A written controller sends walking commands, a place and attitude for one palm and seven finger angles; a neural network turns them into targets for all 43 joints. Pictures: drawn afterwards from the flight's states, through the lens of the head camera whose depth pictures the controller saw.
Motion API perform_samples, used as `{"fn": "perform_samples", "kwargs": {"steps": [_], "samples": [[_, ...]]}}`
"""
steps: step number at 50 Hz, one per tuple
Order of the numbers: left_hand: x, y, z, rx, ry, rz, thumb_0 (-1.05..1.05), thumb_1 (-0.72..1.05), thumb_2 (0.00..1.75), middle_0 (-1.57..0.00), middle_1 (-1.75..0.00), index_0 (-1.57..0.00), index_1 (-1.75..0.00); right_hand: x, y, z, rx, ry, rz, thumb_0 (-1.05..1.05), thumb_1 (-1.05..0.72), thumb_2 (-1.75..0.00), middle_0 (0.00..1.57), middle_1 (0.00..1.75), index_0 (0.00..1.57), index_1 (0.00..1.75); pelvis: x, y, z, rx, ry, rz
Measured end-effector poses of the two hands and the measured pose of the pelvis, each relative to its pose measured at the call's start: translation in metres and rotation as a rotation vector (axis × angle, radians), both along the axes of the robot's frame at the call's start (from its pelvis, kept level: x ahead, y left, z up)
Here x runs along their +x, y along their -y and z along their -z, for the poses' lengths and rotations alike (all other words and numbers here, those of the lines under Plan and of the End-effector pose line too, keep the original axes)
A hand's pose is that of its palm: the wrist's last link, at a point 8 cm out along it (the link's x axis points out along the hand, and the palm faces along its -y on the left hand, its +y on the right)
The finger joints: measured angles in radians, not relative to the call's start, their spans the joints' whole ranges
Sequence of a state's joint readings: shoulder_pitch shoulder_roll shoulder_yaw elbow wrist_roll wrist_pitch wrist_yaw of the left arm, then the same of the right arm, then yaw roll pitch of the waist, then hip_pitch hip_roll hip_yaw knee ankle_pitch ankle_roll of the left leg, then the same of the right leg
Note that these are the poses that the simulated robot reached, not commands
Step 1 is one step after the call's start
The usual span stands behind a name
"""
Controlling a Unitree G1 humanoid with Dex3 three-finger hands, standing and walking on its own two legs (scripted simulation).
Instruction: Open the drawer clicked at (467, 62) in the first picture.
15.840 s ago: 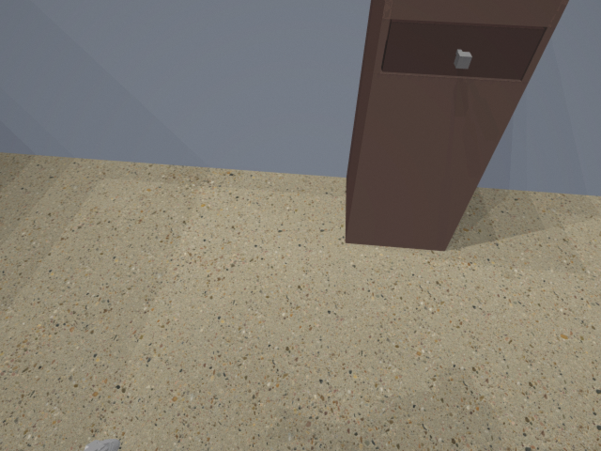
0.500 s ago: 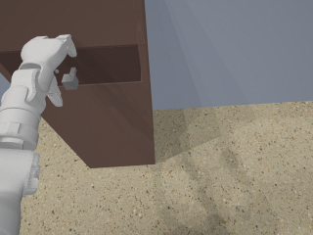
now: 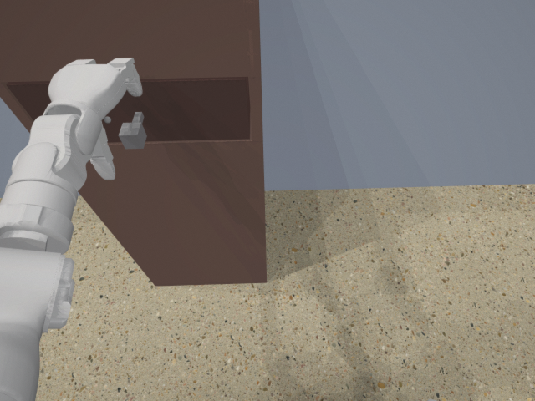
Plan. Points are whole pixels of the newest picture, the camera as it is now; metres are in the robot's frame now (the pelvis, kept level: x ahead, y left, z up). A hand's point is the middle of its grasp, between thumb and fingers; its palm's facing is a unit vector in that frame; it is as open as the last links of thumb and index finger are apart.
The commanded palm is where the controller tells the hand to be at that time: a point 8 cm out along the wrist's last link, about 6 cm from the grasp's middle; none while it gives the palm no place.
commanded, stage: move the hooked fingers above the handle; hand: left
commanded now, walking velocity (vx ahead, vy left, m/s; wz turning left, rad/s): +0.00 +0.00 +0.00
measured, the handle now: (135, 128) +0.54 +0.23 +0.08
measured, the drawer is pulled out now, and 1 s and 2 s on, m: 0.00 0.00 0.00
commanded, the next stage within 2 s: lower the fingers behind the handle in 0.06 s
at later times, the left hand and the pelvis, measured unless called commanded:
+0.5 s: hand (118, 133) +0.49 +0.23 +0.12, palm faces -0.02 +0.00 -1.00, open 13.8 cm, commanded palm +0.47 +0.24 +0.18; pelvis +0.00 +0.00 +0.00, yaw -1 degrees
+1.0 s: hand (122, 148) +0.48 +0.23 +0.09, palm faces -0.03 +0.00 -1.00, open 13.9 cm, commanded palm +0.47 +0.24 +0.14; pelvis -0.01 +0.00 -0.01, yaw -1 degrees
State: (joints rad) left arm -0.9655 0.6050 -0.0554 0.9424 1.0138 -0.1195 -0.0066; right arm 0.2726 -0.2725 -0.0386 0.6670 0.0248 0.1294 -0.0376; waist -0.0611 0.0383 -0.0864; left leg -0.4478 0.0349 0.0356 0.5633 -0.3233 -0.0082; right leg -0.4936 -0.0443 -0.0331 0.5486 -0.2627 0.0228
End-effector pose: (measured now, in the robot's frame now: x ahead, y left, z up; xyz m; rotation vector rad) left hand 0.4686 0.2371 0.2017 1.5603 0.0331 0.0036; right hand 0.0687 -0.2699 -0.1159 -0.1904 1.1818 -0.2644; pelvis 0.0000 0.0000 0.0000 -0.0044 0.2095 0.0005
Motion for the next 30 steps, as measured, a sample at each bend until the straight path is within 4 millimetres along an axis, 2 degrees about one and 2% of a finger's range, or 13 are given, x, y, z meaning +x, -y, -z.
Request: {"fn": "perform_samples", "kwargs": {"steps": [5, 16, 21, 30], "samples": [[0.005, -0.002, 0.002, 0.009, -0.011, -0.012, 0.00, -0.49, 0.31, -0.32, -1.20, -0.32, -1.20, -0.011, -0.002, 0.002, 0.005, -0.017, 0.019, 0.00, -0.91, -0.90, 0.20, 0.30, 0.20, 0.30, 0.000, -0.001, 0.001, 0.000, -0.010, 0.009], [0.001, 0.001, 0.012, 0.009, -0.009, 0.014, 0.00, -0.49, 0.31, -0.32, -1.20, -0.32, -1.20, -0.041, -0.006, 0.009, 0.028, -0.112, 0.050, 0.01, -0.91, -0.90, 0.20, 0.30, 0.20, 0.30, 0.002, -0.002, 0.001, -0.001, -0.016, 0.014], [-0.001, 0.005, 0.019, 0.004, -0.005, 0.019, 0.00, -0.49, 0.31, -0.32, -1.20, -0.32, -1.20, -0.043, -0.005, 0.010, 0.029, -0.115, 0.052, 0.01, -0.91, -0.90, 0.20, 0.30, 0.20, 0.30, 0.001, -0.001, 0.002, -0.001, -0.016, 0.013], [-0.001, 0.007, 0.030, 0.007, 0.004, 0.001, 0.00, -0.49, 0.31, -0.32, -1.20, -0.32, -1.20, -0.034, 0.000, 0.008, 0.014, -0.071, 0.045, 0.00, -0.91, -0.90, 0.20, 0.30, 0.20, 0.30, -0.002, 0.001, 0.003, 0.001, -0.022, 0.014]]}}
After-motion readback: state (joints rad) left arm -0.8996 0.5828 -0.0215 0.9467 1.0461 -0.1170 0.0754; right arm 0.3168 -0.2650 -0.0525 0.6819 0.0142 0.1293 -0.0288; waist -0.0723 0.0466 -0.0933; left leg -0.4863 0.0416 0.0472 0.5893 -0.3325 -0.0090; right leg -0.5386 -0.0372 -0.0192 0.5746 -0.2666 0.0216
